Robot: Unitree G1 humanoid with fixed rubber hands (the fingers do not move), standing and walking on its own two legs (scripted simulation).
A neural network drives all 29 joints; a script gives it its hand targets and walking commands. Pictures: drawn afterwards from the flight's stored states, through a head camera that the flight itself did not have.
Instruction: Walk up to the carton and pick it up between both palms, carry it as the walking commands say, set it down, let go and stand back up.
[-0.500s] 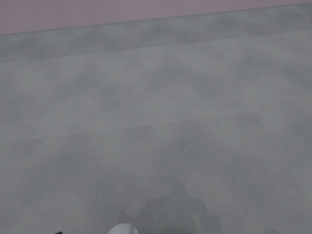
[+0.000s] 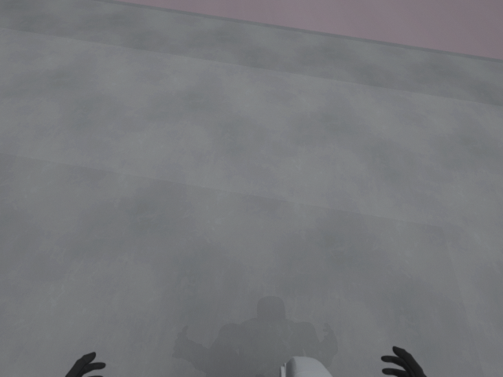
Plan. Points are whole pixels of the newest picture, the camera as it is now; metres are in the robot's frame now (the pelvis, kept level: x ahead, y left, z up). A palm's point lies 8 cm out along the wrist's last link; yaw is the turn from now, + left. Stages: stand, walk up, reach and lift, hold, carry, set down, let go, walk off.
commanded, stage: walk up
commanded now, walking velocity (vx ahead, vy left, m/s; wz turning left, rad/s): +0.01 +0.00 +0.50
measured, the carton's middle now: out of the picture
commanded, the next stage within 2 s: none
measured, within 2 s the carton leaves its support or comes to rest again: neither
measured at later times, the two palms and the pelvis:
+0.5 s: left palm out of the picture -0.02 +0.25 -0.10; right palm out of the picture +0.12 -0.27 -0.13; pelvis -0.02 -0.04 +0.01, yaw +14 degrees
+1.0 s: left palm out of the picture -0.08 +0.30 -0.12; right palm out of the picture +0.12 -0.21 -0.11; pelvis -0.06 +0.01 +0.00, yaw +28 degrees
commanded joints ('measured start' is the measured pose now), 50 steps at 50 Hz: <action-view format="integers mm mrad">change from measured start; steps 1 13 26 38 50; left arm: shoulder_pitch -57 97 163 58 -47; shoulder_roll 60 214 144 88 22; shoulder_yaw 10 50 40 30 22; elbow -75 -55 -55 -74 -115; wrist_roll -4 -6 -5 3 -11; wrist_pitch -12 -58 -76 -18 -14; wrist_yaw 4 25 17 3 16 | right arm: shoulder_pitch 35 -12 -79 -33 96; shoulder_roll -179 -98 -45 -162 -185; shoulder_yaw -43 -24 15 -31 -33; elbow -45 -73 -82 -41 -27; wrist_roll -3 -5 -1 8 8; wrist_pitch -11 13 43 -1 -10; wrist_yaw -12 -12 28 -16 -19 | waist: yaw -26 59 73 -1 -36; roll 173 -233 -207 163 163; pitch -92 -68 -83 -51 -94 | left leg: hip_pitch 80 -339 -220 88 64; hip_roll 223 -26 19 278 242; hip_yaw -248 -23 114 -150 -316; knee -143 553 360 -108 -149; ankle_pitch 170 -372 -239 282 111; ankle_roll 108 -87 -111 87 134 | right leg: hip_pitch -26 296 416 -88 -12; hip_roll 17 -417 -250 -62 37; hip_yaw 25 360 0 21 45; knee -78 -762 -615 116 -186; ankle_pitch -15 379 656 -45 -10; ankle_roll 0 -247 -204 -5 3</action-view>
